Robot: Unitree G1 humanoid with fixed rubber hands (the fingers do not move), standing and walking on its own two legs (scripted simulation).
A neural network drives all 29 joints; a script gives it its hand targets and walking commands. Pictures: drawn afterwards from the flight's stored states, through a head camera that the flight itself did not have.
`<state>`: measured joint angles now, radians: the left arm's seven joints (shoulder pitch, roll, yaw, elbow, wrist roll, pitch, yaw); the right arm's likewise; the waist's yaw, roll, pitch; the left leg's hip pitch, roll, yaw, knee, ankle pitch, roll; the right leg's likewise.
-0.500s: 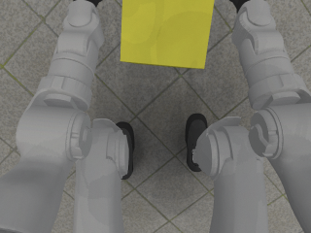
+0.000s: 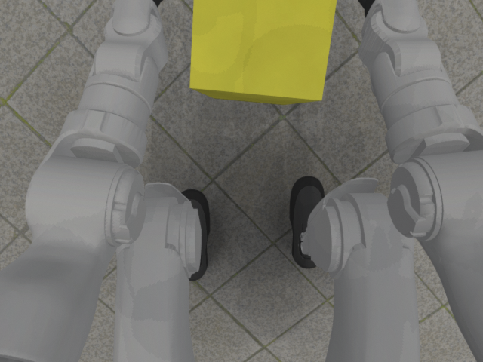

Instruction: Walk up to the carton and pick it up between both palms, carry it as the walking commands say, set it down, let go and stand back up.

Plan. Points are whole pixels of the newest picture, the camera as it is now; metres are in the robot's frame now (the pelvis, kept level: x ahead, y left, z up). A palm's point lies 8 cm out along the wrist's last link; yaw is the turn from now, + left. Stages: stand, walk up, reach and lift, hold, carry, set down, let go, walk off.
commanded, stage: reach and lift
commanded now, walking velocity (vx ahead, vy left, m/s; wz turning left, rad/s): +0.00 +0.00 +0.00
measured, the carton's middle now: (260, 1) +0.57 -0.03 -0.25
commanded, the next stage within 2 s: none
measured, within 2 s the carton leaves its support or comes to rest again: leaves its support in 0.62 s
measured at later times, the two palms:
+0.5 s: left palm out of the picture +0.55 +0.09 -0.17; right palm out of the picture +0.55 -0.15 -0.17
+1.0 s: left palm out of the picture +0.55 +0.09 -0.17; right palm out of the picture +0.56 -0.14 -0.15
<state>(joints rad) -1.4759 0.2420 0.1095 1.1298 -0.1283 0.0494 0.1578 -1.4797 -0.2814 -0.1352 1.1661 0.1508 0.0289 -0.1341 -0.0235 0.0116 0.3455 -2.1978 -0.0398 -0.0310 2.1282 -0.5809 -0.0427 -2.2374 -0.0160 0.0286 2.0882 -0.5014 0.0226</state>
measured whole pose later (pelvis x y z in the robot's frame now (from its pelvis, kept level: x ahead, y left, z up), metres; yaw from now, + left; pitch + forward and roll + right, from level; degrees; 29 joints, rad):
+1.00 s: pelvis +0.01 +0.00 -0.02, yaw +0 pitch +39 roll +2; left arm -1.38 0.08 0.35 0.90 0.11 0.25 0.13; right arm -1.46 -0.11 -0.40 0.96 -0.18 0.22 -0.12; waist -0.04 0.01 0.28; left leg -2.23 -0.09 -0.03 2.19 -0.63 -0.06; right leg -2.29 0.04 0.09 2.16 -0.54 0.07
